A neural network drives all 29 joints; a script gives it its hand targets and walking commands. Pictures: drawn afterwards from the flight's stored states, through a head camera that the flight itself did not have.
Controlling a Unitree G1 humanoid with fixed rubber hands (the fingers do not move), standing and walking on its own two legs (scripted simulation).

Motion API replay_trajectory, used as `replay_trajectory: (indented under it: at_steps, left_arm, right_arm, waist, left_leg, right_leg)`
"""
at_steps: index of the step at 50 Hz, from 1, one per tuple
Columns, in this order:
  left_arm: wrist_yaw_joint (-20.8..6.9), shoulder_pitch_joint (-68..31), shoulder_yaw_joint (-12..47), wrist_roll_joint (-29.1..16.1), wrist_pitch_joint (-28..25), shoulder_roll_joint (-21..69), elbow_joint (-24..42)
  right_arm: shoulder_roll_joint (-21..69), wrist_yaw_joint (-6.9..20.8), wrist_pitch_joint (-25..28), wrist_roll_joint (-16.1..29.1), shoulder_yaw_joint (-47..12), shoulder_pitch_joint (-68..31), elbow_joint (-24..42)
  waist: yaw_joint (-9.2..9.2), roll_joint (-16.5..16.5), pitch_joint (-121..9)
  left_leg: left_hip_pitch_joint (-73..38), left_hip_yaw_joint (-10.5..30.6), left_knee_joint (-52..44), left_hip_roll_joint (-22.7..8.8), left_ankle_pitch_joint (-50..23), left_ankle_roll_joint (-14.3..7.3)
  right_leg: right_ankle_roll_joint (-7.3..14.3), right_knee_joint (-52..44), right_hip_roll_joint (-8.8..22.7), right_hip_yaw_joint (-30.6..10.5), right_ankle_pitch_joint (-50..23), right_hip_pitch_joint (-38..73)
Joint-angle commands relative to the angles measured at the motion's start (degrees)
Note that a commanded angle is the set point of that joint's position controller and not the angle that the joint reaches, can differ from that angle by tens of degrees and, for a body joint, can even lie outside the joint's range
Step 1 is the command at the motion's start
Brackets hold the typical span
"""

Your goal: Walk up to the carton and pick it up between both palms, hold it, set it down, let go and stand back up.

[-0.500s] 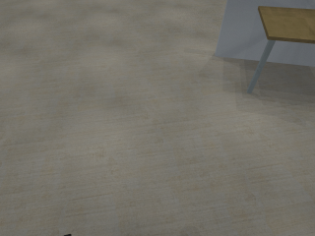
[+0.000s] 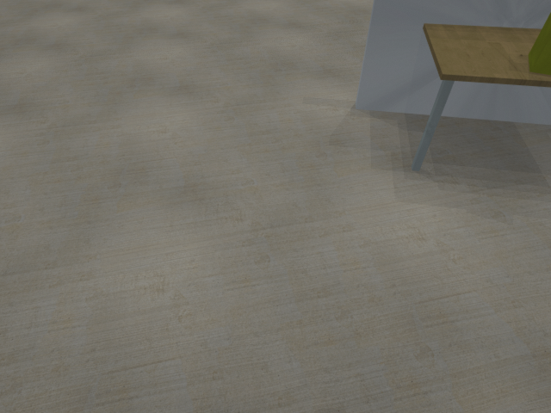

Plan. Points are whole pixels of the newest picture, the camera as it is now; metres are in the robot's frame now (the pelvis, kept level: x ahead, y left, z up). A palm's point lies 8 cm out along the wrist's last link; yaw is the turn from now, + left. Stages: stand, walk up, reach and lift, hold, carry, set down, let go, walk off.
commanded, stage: walk up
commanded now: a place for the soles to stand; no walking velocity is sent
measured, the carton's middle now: out of the picture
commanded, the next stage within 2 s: none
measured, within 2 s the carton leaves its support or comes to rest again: neither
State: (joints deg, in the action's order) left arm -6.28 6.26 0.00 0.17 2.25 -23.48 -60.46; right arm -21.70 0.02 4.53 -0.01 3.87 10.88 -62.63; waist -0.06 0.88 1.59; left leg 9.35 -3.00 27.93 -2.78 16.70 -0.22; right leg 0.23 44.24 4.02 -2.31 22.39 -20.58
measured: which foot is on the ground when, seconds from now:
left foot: down 0.00-0.16, up 0.18-0.48, down 0.50-0.84, up 0.86-1.00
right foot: up 0.00-0.14, down 0.16-0.52, up 0.54-0.82, down 0.84-1.00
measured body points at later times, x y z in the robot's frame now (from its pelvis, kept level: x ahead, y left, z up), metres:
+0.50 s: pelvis +0.17 -0.13 -0.02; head +0.18 -0.12 +0.43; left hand +0.19 +0.19 -0.15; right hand +0.23 -0.49 -0.11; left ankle +0.27 -0.01 -0.73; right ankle +0.08 -0.22 -0.73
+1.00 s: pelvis +0.34 -0.27 -0.01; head +0.36 -0.27 +0.44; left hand +0.45 +0.04 -0.13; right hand +0.37 -0.63 -0.11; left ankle +0.37 -0.12 -0.69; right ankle +0.33 -0.37 -0.73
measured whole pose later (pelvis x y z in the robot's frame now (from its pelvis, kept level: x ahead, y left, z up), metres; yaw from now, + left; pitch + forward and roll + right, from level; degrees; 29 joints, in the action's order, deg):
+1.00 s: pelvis +0.34 -0.27 -0.01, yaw -10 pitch +1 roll +2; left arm -6.3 11.4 -0.8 0.2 -1.1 -25.6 -58.0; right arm -26.4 0.0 4.9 0.0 3.9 11.0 -57.3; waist 1.1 2.1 1.3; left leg 28.3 -5.3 56.5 -6.9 26.6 -0.5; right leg 1.8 40.1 1.8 2.2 20.7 -20.5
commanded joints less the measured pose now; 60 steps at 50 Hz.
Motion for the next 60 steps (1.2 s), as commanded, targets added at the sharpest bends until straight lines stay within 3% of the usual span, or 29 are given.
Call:
replay_trajectory:
  at_steps: [1, 3, 7, 8, 9, 10, 12, 15, 22, 25, 26, 27, 28, 30, 33, 38, 40, 42, 43, 44, 46, 50, 52, 53, 56, 57, 58, 59, 60]
  left_arm:
    - [-2.11, -9.91, -7.84, 4.07, -1.3, -12.57, 9.52]
    - [-2.17, -7.99, -7.74, 3.54, -1.05, -13.4, 8.6]
    - [-1.5, 4.26, -8.56, 2.61, -1.98, -13.27, 3.11]
    - [-0.44, 12.42, -9.45, 3.01, -2.82, -15.17, 1.64]
    - [0.71, 17.41, -9.57, 3.67, -3.25, -20.81, 1.39]
    - [1.06, 13.55, -9.47, 2.36, -3.4, -25.01, 4.17]
    - [2.02, 8.41, -8.51, 1.65, -3.38, -20.06, 6.77]
    - [2.02, 8.62, -7.86, 2.33, -3.3, -18.0, 8.58]
    - [1.39, 2.82, -6.77, 2.09, -3.2, -17.15, 10.67]
    - [0.72, -0.06, -5.01, 1.65, -3.4, -14.32, 11.75]
    - [0.6, -1.09, -4.44, 1.86, -3.76, -11.91, 13.03]
    - [1.2, 0.44, -4.93, 2.01, -4.04, -11.22, 12.92]
    - [1.56, 0.04, -5.45, 2.19, -3.41, -15.53, 11.19]
    - [0.51, -0.18, -6.01, 2.05, -3.34, -16.11, 9.32]
    - [-0.75, 2.44, -5.98, 1.75, -1.81, -14.54, 6.34]
    - [-2.05, -4.26, -6.66, 2.2, -1.8, -14.58, 7.36]
    - [-2.06, 0.17, -6.59, 1.62, -1.87, -12.7, 6.59]
    - [-0.73, 11.44, -8.5, 2.72, -3.33, -14.99, 2.18]
    - [0.72, 16.16, -9.91, 3.06, -3.75, -21.39, 2.1]
    - [1.16, 13.55, -9.77, 1.81, -3.78, -25.73, 3.92]
    - [2.03, 8.15, -8.06, 0.78, -3.86, -21.42, 5.71]
    - [2.48, 7.61, -7.19, 2.18, -3.99, -16.54, 10.08]
    - [2.59, 8.42, -6.62, 2.09, -4.03, -16.62, 10.58]
    - [2.45, 5.94, -6.51, 2.11, -3.97, -16.13, 10.86]
    - [1.73, -1.39, -5.78, 1.66, -3.66, -15.19, 12.37]
    - [1.49, 0.32, -4.79, 1.68, -4.1, -13.5, 13.6]
    - [1.23, -1.48, -3.82, 1.61, -4.7, -10.48, 14.17]
    - [1.47, 1.0, -4.09, 1.63, -4.05, -11.61, 13.75]
    - [1.53, 0.97, -5.54, 1.92, -3.11, -17.01, 11.83]
  right_arm:
    - [-22.77, -1.35, 2.12, -2.1, 6.24, -1.18, 5.33]
    - [-24.87, -1.13, 1.91, -1.87, 6.72, -1.07, 5.2]
    - [-21.8, 0.01, 0.63, -1.7, 6.04, -8.63, 6.06]
    - [-18.06, -0.08, 0.19, -2.03, 4.6, -6.89, 5.7]
    - [-12.43, -0.12, 0.07, -1.84, 1.94, -8.87, 8.29]
    - [-12.88, -0.65, 0.06, -0.78, 1.53, -10.4, 10.51]
    - [-16.4, -0.46, 0.95, -0.24, 1.5, -6.26, 7.77]
    - [-16.11, -0.58, 1.44, -0.72, 1.83, -6.09, 7.86]
    - [-16.07, -0.83, 1.96, 0.38, 1.95, -6.1, 6.72]
    - [-19.16, -1.5, 2.71, -1.28, 4.49, 7.68, 4.06]
    - [-22.64, -2.24, 2.93, -1.7, 5.98, 16.79, 2.61]
    - [-28.98, -2.77, 3.19, -1.27, 7.55, 21.07, 3.31]
    - [-28.08, -2.68, 3.23, 0.1, 7.0, 12.33, 5.16]
    - [-24.02, -2.55, 3.47, 0.62, 4.93, 5.15, 7.11]
    - [-23.0, -1.82, 3.32, -0.25, 4.82, 0.32, 6.82]
    - [-25.53, -1.11, 3.25, -0.4, 6.17, -1.06, 8.54]
    - [-26.93, -0.85, 2.86, -0.71, 6.2, -5.43, 8.03]
    - [-19.41, -0.54, 1.61, -0.74, 3.62, -5.03, 8.86]
    - [-13.4, -0.41, 1.39, -0.4, 1.62, -5.53, 10.2]
    - [-13.76, -0.68, 1.26, 0.47, 1.28, -8.46, 11.93]
    - [-16.65, -0.84, 1.54, 0.65, 1.72, -6.62, 9.97]
    - [-16.08, -0.8, 2.52, 0.86, 1.67, -1.74, 9.85]
    - [-14.83, -1.28, 3.09, 0.67, 1.31, -5.2, 10.93]
    - [-14.67, -1.29, 3.28, 1.12, 1.07, -2.94, 9.94]
    - [-14.87, -1.17, 3.57, 0.24, 2.27, 5.01, 6.22]
    - [-18.55, -1.69, 3.9, -0.29, 4.34, 12.07, 4.38]
    - [-24.02, -2.73, 3.87, -1.73, 5.86, 19.33, 3.24]
    - [-27.89, -2.95, 3.69, -0.64, 6.88, 19.48, 5.36]
    - [-29.02, -2.81, 3.33, 0.48, 6.67, 11.82, 6.2]
  waist:
    - [-3.67, -7.29, 6.21]
    - [-3.23, -7.92, 5.48]
    - [6.03, -4.41, 0.83]
    - [9.0, 6.74, -1.96]
    - [11.24, 24.01, -4.35]
    - [8.03, 20.59, -1.33]
    - [5.15, 7.38, -2.96]
    - [4.64, 6.28, -4.77]
    - [2.75, 8.01, 1.87]
    - [-5.35, -0.4, -4.71]
    - [-9.3, -5.36, -8.34]
    - [-10.01, -14.73, -14.51]
    - [-6.24, -3.37, -8.63]
    - [-3.4, 1.78, -1.45]
    - [-0.27, -6.04, 2.77]
    - [-1.05, -5.58, 4.25]
    - [3.79, -10.27, 2.45]
    - [8.32, 6.9, -3.37]
    - [11.47, 20.35, -4.7]
    - [8.86, 22.26, -3.01]
    - [6.45, 8.89, 1.75]
    - [5.4, 8.58, -9.53]
    - [6.59, 4.25, -6.05]
    - [5.78, 9.16, -5.97]
    - [-1.79, 3.41, -1.64]
    - [-5.76, -4.74, -8.37]
    - [-9.76, -13.66, -11.36]
    - [-8.47, -14.51, -10.83]
    - [-5.85, -5.29, -7.16]
  left_leg:
    - [0.63, 17.45, -19.76, -20.81, 22.46, -12.42]
    - [-0.57, 17.11, -18.12, -21.21, 22.62, -13.5]
    - [11.98, 0.17, -2.46, -13.21, 16.71, -7.26]
    - [15.95, -4.23, 18.84, -6.69, 6.56, -5.11]
    - [28.02, -5.65, 34.75, 1.25, 17.84, -2.35]
    - [35.05, -1.47, 38.85, 1.95, 22.1, -2.03]
    - [33.64, 1.2, 35.39, -2.75, 12.8, -1.64]
    - [29.78, 0.65, 24.05, -2.49, 16.18, -1.03]
    - [18.17, -2.67, 11.24, -0.98, -0.31, -1.44]
    - [-13.4, -3.96, 2.48, 1.31, -4.9, -3.25]
    - [-24.26, 8.98, -1.97, -9.09, 3.66, -6.47]
    - [-30.48, 38.31, -13.32, -27.85, 15.48, -12.82]
    - [-21.52, 38.49, -15.73, -29.73, 24.63, -15.61]
    - [-10.89, 26.19, -15.15, -26.12, 14.74, -13.47]
    - [0.98, 9.59, -16.51, -20.64, 10.12, -10.03]
    - [1.24, 3.25, -12.58, -19.77, 11.31, -11.54]
    - [3.46, -1.4, -7.64, -18.24, 9.3, -9.64]
    - [12.04, -6.83, 18.98, -11.22, -0.18, -6.34]
    - [22.56, -9.15, 35.08, -3.39, 5.34, -3.67]
    - [33.99, -5.39, 39.4, 2.52, 19.54, -1.66]
    - [36.34, -0.26, 38.37, -2.3, 12.7, -2.06]
    - [30.02, -0.69, 23.51, -1.65, 12.53, -1.13]
    - [31.06, -2.37, 16.52, -0.44, 10.08, -1.15]
    - [29.0, -1.08, 13.81, -1.52, 8.87, -0.84]
    - [3.39, -5.25, 3.8, 0.64, -6.14, -2.68]
    - [-12.22, -0.6, 2.7, -1.04, -7.05, -3.77]
    - [-21.88, 14.59, -2.47, -12.37, 5.79, -7.23]
    - [-22.32, 40.49, -15.61, -26.82, 24.9, -11.85]
    - [-14.99, 39.39, -15.76, -28.76, 30.93, -15.69]
  right_leg:
    - [-2.18, 3.84, 3.84, -0.06, 1.48, -14.52]
    - [-2.2, 3.03, 3.89, 0.18, 1.4, -13.81]
    - [0.34, -12.16, -0.45, 6.46, -3.45, 12.17]
    - [0.85, -18.96, -2.7, 4.03, 2.07, 20.96]
    - [5.37, -30.62, 7.8, -18.04, 6.82, 22.81]
    - [12.07, -35.58, 13.38, -32.28, 10.11, 19.04]
    - [13.89, -29.81, 11.76, -22.78, -1.96, 22.49]
    - [15.34, -25.1, 11.2, -18.27, -18.83, 23.49]
    - [12.88, -26.84, 7.87, -13.23, -9.2, 8.29]
    - [8.3, -11.49, 1.73, -4.85, -12.67, -8.97]
    - [5.68, 2.4, -3.29, -0.23, -12.94, -17.79]
    - [1.77, 18.08, -9.23, 0.97, 4.98, -25.96]
    - [1.72, 26.06, -3.28, -6.22, 4.79, -27.88]
    - [1.03, 25.39, -0.45, -6.65, 0.53, -23.68]
    - [-1.42, 14.09, 3.95, -3.18, -0.2, -13.4]
    - [-1.31, 0.6, 3.45, 1.98, 0.36, -10.32]
    - [0.01, -6.39, 2.35, 5.58, -0.61, -2.68]
    - [1.23, -17.36, -2.7, 3.86, -1.67, 16.81]
    - [4.65, -26.09, 4.85, -11.78, 3.77, 18.53]
    - [11.51, -35.23, 12.95, -32.67, 7.21, 17.36]
    - [14.76, -28.57, 12.61, -23.63, -10.35, 20.18]
    - [15.66, -19.87, 10.3, -14.19, -32.05, 25.96]
    - [16.32, -18.83, 11.28, -14.79, -35.14, 25.06]
    - [15.82, -18.64, 10.7, -13.16, -31.19, 23.13]
    - [11.32, -16.61, 5.72, -6.0, -15.0, -0.27]
    - [8.48, -6.27, 3.11, -4.04, -15.24, -6.82]
    - [4.91, 8.04, -2.21, 1.02, -12.36, -15.77]
    - [2.06, 19.45, -6.39, 0.32, 5.8, -26.41]
    - [1.76, 25.22, -1.1, -5.01, 4.75, -26.31]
